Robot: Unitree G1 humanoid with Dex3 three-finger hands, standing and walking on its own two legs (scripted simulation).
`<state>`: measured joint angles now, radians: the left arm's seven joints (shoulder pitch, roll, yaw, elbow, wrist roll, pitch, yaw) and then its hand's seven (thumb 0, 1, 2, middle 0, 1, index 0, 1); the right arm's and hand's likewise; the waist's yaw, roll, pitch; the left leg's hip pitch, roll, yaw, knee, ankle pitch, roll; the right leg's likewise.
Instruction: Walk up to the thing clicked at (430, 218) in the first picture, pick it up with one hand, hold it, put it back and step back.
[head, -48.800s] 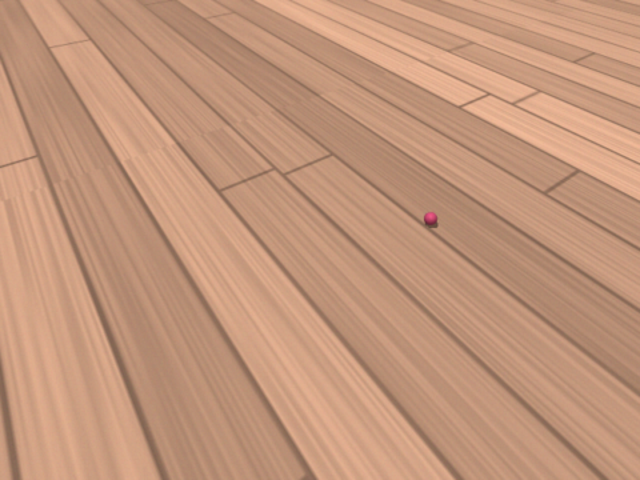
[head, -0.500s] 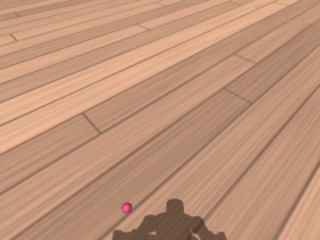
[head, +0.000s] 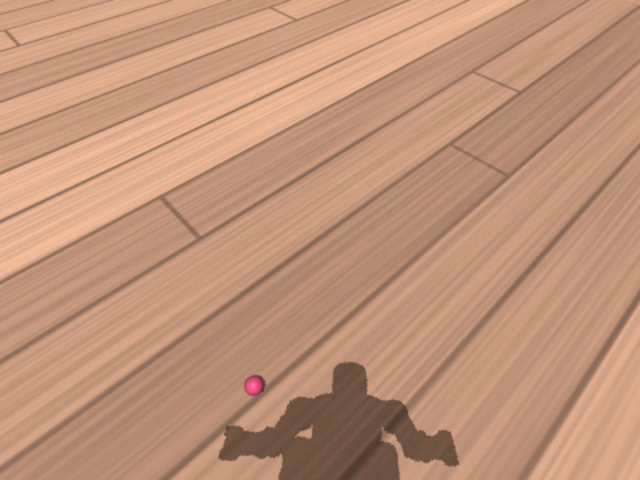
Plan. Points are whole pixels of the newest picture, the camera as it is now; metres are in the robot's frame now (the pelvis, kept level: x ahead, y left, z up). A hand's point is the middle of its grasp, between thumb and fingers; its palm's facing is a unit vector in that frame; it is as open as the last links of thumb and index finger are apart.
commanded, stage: step back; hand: left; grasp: from above
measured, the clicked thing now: (253, 385) +0.47 +0.23 -0.75
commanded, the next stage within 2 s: none
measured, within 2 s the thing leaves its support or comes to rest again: neither
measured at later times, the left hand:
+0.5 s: hand out of the picture +0.06 +0.31 -0.17, palm faces -0.09 -0.93 -0.37, open 7.4 cm
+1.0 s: hand out of the picture -0.05 +0.31 -0.15, palm faces -0.03 -0.92 -0.40, open 7.4 cm
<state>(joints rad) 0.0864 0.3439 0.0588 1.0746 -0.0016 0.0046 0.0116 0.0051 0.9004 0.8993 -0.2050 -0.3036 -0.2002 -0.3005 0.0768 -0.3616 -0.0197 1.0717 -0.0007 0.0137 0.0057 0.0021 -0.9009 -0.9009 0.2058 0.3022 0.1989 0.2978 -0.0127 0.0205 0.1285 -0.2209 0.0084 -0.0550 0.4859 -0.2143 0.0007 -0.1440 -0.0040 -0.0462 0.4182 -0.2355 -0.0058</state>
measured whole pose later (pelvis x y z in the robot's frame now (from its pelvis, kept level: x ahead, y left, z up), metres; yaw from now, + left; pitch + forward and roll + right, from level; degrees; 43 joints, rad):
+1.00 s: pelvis -0.19 +0.05 -0.02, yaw +0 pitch -2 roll +0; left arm 0.11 0.36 0.06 0.76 0.03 0.04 0.02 0.01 0.90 0.90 -0.21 -0.30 -0.20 -0.30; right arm 0.16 -0.41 -0.05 0.87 -0.01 0.03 -0.02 0.00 -0.90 -0.90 0.20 0.30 0.20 0.30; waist 0.00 0.01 0.20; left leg -0.26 -0.03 -0.06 0.68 -0.41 0.00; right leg -0.40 -0.02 -0.01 0.66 -0.23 -0.01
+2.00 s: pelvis -0.51 +0.01 -0.01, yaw +0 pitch -1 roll -1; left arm 0.14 0.39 0.07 0.82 0.01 0.07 0.02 0.01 0.90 0.90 -0.20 -0.30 -0.20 -0.30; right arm 0.16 -0.36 -0.03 0.85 -0.04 0.04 0.00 0.00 -0.90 -0.90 0.21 0.30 0.20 0.30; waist -0.01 -0.03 0.15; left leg -0.33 0.02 -0.03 0.60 -0.25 0.01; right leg -0.43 0.09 0.12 1.17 -0.53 0.00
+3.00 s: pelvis -0.63 -0.01 -0.01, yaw +2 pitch -3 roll +0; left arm 0.29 0.36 0.06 0.99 0.04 -0.06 0.01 0.01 0.90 0.90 -0.21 -0.30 -0.20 -0.30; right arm 0.20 -0.42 -0.07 0.97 -0.03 0.02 0.03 0.00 -0.90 -0.90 0.20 0.30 0.20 0.30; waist 0.04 0.05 0.09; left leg -0.40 0.03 -0.09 0.79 -0.39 0.00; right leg -0.20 -0.02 -0.07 0.56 -0.31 -0.02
